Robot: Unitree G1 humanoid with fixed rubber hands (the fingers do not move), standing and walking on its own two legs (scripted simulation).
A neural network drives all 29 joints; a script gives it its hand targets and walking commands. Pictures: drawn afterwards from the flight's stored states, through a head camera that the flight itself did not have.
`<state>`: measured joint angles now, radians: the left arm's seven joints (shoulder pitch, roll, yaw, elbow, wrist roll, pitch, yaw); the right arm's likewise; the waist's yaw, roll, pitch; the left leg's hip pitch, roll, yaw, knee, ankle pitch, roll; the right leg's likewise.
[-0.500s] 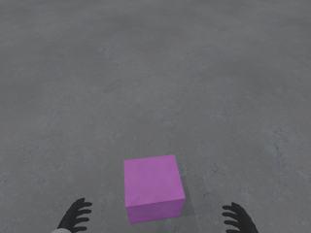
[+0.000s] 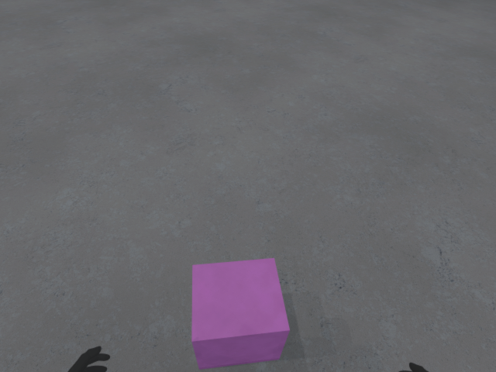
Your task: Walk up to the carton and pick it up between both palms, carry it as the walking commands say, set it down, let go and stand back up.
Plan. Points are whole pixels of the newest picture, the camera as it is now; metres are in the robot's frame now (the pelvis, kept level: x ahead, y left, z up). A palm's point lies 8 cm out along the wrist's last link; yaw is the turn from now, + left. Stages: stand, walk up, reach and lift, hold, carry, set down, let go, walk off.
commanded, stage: stand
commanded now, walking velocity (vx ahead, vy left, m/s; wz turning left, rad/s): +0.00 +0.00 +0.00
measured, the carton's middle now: (236, 313) +0.50 +0.03 -0.62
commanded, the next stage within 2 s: none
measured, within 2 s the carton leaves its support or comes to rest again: neither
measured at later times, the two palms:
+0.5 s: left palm out of the picture +0.09 +0.30 -0.09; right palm out of the picture +0.07 -0.30 -0.09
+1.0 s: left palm out of the picture +0.05 +0.31 -0.10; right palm out of the picture +0.05 -0.30 -0.09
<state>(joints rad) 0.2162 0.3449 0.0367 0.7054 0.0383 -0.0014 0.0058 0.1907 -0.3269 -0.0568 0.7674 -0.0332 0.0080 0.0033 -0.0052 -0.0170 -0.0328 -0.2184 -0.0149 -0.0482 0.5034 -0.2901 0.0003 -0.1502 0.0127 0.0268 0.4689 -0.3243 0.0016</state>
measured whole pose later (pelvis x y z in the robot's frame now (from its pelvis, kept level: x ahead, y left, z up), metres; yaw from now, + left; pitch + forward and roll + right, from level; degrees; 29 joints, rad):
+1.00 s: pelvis -0.03 +0.00 +0.01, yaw +1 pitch -2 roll +0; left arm 0.16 0.39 0.02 0.98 0.02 -0.01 0.00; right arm 0.17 -0.36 -0.02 1.02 -0.02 -0.01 -0.01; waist -0.01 -0.02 0.00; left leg -0.17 -0.02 -0.07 0.39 -0.18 0.00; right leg -0.10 0.01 0.02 0.36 -0.22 0.01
